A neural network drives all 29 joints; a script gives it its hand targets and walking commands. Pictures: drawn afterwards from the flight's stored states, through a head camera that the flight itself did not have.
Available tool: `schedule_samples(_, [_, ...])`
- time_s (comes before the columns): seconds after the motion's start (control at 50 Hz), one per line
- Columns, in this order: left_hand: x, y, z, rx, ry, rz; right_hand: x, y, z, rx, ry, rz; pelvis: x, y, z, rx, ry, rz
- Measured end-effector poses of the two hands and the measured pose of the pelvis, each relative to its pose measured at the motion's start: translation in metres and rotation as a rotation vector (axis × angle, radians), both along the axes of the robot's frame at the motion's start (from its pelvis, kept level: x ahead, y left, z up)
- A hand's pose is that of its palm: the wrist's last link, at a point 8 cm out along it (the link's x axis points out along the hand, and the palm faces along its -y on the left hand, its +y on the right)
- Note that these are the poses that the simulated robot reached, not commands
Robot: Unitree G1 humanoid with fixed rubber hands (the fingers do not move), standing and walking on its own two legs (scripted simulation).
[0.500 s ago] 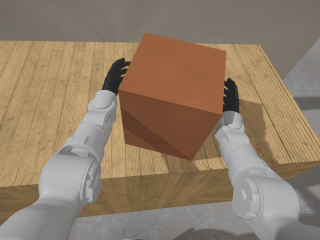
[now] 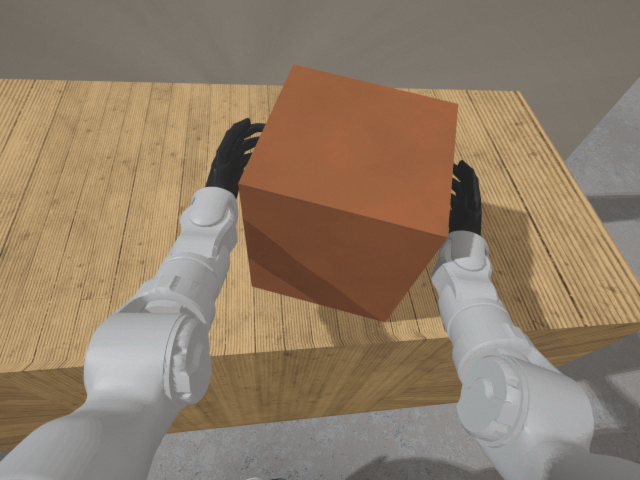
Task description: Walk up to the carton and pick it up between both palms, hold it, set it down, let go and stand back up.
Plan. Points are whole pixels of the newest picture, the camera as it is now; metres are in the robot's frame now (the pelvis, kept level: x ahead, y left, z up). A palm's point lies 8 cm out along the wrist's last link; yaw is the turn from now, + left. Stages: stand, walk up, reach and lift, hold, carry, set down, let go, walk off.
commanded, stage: reach and lift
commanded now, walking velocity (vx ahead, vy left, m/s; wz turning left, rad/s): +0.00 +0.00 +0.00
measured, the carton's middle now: (343, 205) +0.48 -0.03 +0.04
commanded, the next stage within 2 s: none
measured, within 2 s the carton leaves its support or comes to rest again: leaves its support in 0.32 s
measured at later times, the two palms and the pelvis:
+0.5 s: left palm (230, 181) +0.47 +0.12 +0.08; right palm (468, 231) +0.42 -0.18 +0.07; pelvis -0.01 +0.00 +0.00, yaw +0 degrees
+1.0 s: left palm (247, 182) +0.47 +0.10 +0.09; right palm (484, 236) +0.41 -0.20 +0.07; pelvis -0.01 -0.01 +0.01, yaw +0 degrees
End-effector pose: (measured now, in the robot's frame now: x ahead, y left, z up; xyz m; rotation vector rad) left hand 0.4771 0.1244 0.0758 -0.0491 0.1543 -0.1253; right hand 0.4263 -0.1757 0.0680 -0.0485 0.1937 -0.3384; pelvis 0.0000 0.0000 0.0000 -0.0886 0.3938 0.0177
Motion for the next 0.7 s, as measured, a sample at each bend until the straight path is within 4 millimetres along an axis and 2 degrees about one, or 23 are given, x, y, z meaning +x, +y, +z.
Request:
schedule_samples(0.36, [0.0, -0.002, 0.001, 0.0, -0.023, -0.006, -0.004, -0.002, 0.0, -0.007, -0.043, 0.0, -0.001, -0.001, 0.002, 0.0, 0.008, -0.001])
schedule_samples(0.7, [-0.011, -0.014, 0.015, 0.028, -0.123, -0.022, -0.019, -0.011, 0.008, -0.006, -0.141, -0.032, -0.013, -0.005, 0.008, 0.001, 0.023, -0.003])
